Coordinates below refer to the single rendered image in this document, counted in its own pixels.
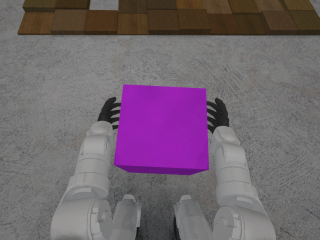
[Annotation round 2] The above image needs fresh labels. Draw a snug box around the robot left thigh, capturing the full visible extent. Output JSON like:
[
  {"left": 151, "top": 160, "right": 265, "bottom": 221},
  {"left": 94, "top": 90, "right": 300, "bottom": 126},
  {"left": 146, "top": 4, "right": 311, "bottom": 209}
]
[{"left": 108, "top": 199, "right": 142, "bottom": 240}]

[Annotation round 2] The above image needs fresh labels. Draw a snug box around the robot left forearm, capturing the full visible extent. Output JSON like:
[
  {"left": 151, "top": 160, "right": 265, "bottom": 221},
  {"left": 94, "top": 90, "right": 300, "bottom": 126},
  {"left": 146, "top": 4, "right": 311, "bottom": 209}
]
[{"left": 50, "top": 121, "right": 114, "bottom": 239}]

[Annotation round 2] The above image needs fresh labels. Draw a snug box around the robot left upper arm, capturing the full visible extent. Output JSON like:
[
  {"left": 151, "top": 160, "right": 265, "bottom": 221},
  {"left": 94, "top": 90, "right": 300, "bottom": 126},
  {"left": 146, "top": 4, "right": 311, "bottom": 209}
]
[{"left": 51, "top": 196, "right": 113, "bottom": 240}]

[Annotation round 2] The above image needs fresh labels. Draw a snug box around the right robot hand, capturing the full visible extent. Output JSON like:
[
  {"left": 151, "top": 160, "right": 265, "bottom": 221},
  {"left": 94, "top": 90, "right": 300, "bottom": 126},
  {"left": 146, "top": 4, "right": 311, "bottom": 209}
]
[{"left": 206, "top": 97, "right": 229, "bottom": 134}]

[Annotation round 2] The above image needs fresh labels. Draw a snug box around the robot right forearm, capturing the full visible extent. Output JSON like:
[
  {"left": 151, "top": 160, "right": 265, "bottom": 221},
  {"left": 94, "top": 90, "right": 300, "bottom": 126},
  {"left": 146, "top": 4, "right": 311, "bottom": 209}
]
[{"left": 209, "top": 126, "right": 276, "bottom": 237}]

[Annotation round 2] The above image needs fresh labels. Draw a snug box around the robot right upper arm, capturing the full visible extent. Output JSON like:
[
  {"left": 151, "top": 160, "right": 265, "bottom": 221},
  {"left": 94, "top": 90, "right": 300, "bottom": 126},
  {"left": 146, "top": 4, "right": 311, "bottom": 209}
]
[{"left": 212, "top": 204, "right": 276, "bottom": 240}]

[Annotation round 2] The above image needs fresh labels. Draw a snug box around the left robot hand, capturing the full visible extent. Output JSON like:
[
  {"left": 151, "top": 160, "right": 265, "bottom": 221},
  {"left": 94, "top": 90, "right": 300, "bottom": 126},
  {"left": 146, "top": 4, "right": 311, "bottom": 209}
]
[{"left": 97, "top": 97, "right": 121, "bottom": 130}]

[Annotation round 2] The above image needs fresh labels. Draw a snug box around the right robot shin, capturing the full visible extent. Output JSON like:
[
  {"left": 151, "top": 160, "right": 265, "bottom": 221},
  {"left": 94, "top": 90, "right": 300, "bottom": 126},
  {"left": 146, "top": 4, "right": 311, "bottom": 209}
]
[{"left": 178, "top": 195, "right": 199, "bottom": 240}]

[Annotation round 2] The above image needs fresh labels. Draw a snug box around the carton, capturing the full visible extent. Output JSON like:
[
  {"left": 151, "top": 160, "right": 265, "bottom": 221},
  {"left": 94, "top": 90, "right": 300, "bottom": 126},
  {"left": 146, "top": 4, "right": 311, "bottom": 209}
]
[{"left": 114, "top": 84, "right": 209, "bottom": 175}]

